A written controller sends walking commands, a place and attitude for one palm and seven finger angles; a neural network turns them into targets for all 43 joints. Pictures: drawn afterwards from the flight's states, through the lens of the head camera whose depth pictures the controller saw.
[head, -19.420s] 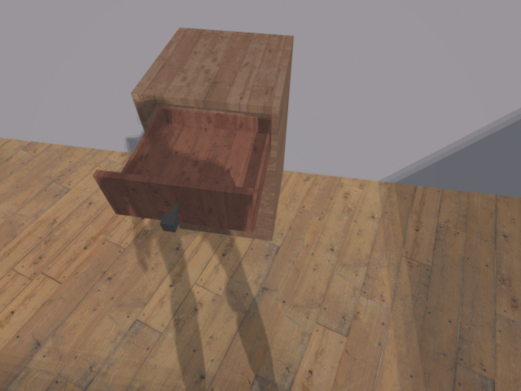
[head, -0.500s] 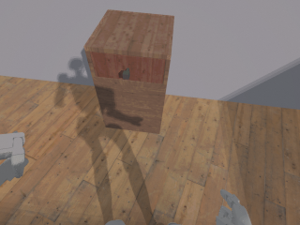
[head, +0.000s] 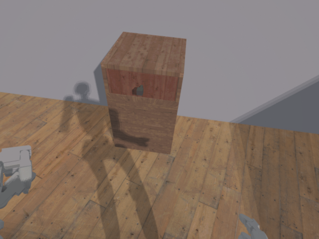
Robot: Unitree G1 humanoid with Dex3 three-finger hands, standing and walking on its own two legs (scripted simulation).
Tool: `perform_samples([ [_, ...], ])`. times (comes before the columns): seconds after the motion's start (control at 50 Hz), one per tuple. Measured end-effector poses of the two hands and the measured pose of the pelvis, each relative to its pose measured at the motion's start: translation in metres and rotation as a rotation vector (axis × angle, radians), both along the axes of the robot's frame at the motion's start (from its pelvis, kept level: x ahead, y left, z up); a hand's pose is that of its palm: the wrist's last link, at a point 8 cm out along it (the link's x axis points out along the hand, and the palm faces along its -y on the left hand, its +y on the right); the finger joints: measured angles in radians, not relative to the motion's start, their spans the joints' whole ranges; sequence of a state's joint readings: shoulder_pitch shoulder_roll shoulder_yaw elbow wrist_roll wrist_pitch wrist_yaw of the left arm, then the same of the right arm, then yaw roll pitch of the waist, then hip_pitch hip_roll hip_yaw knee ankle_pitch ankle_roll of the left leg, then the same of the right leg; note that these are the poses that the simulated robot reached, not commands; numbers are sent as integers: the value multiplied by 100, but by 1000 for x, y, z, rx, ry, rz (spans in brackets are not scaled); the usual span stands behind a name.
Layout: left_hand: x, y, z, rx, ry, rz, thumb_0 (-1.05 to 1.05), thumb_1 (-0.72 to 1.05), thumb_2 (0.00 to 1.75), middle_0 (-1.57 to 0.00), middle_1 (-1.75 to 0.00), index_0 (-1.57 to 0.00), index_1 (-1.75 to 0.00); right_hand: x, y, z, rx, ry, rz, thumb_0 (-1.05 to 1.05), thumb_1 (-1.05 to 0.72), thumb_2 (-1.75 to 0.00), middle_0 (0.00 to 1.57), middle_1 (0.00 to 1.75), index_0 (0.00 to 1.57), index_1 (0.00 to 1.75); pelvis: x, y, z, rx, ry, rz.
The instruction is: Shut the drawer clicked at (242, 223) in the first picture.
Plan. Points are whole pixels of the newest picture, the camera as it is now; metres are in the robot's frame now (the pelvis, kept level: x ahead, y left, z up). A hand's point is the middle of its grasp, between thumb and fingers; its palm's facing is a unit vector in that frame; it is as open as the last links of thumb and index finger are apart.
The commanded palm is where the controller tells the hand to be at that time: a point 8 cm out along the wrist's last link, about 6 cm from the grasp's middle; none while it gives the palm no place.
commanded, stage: stop stepping back and stand still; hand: left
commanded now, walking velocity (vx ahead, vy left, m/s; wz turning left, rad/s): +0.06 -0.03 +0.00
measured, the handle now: (140, 89) +0.88 +0.14 -0.15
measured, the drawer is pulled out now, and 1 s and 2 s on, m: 0.00 0.00 0.00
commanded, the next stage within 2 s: let the arm hang, fingers relaxed in 0.04 s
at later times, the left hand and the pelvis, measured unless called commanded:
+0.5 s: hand out of the picture +0.05 +0.21 -0.17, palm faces +0.05 -0.97 -0.23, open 3.4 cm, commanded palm none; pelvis +0.01 +0.01 +0.01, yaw +1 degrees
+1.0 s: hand out of the picture +0.02 +0.17 -0.17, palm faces +0.02 -0.98 -0.18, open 7.1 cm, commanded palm none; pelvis +0.03 +0.01 +0.01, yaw +0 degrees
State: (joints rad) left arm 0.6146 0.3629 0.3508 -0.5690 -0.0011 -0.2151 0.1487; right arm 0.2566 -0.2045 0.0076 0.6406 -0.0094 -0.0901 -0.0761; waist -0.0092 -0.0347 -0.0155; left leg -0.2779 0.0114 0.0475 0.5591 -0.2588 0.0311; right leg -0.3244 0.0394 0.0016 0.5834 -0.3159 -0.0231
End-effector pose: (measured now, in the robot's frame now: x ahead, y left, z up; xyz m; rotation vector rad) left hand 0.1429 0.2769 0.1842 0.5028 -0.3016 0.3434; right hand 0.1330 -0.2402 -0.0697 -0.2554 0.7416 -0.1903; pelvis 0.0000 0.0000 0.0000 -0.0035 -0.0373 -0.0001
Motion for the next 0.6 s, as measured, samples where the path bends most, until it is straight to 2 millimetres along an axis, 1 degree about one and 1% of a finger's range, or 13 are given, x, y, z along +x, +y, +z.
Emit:
perform_samples([
  [0.12, 7, 6, 4, 45, 12, 31, 1, 89, 90, -141, -160, -141, -160, 7, 8, -2, 36, -25, 10, 1, -90, -90, 20, 30, 21, 30, 4, -2, 0, 0, -2, 2],
  [0.14, 9, 6, 3, 38, 14, 32, 1, 89, 90, -141, -160, -141, -160, 9, 9, -3, 41, -21, 16, 1, -90, -90, 20, 30, 21, 30, 6, -2, 0, 0, 0, 2],
  [0.16, 14, 6, -6, 36, 43, 22, 1, 89, 90, -141, -160, -141, -160, 11, 9, -7, 52, -15, 35, 1, -90, -90, 20, 30, 21, 30, 6, -2, -1, -3, 10, 9],
  [0.18, 22, 8, -25, 13, 117, 15, 1, 89, 90, -140, -160, -141, -160, 12, 9, -14, 66, 7, 53, 1, -90, -90, 20, 30, 21, 30, 7, 0, -3, -8, 18, 19],
  [0.2, 30, 12, -52, -35, 220, 22, 0, 89, 90, -140, -160, -141, -160, 12, 8, -23, 76, 39, 62, 1, -90, -90, 20, 30, 21, 30, 7, 2, -5, -14, 24, 31],
  [0.24, 40, 16, -120, -168, 465, 62, 0, 90, 90, -138, -158, -139, -158, 7, 8, -39, 88, 120, 63, 1, -90, -90, 20, 30, 21, 30, 7, 6, -8, -12, 25, 47],
  [0.26, 38, 14, -155, -238, 595, 84, 0, 90, 90, -136, -156, -137, -156, 2, 9, -44, 91, 159, 59, 1, -90, -90, 20, 30, 21, 30, 8, 7, -9, -9, 23, 49],
  [0.32, 11, -9, -249, -405, 976, 112, 0, 91, 90, -129, -150, -130, -150, -21, 12, -52, 94, 260, 32, 1, -90, -90, 20, 30, 20, 30, 10, 9, -9, 2, 15, 39],
  [0.36, -20, -33, -291, -479, 1194, 98, 1, 91, 90, -123, -144, -123, -144, -39, 14, -53, 92, 325, 7, 1, -91, -90, 20, 30, 20, 30, 10, 9, -6, 4, 13, 28],
  [0.38, -37, -43, -305, -508, 1278, 98, 1, 91, 90, -119, -141, -120, -141, -49, 15, -53, 90, 361, -7, 1, -91, -90, 20, 30, 20, 30, 11, 9, -4, 4, 12, 24],
  [0.44, -67, -31, -317, -526, 1359, 192, 2, 90, 90, -110, -138, -110, -130, -79, 17, -53, 85, 484, -30, 1, -91, -90, 20, 30, 20, 30, 11, 5, 1, -2, 19, 25],
  [0.5, -99, -22, -320, -527, 1473, 233, 2, 90, 90, -99, -127, -99, -118, -104, 18, -55, 91, 586, -59, 1, -91, -90, 20, 30, 20, 30, 14, 6, 5, -6, 25, 23],
  [0.6, -142, -18, -316, -524, 1626, 299, 1, 91, 90, -80, -102, -80, -97, -131, 21, -59, 113, 684, -98, 1, -91, -90, 20, 30, 20, 30, 18, 9, 8, -4, 27, 18],
])
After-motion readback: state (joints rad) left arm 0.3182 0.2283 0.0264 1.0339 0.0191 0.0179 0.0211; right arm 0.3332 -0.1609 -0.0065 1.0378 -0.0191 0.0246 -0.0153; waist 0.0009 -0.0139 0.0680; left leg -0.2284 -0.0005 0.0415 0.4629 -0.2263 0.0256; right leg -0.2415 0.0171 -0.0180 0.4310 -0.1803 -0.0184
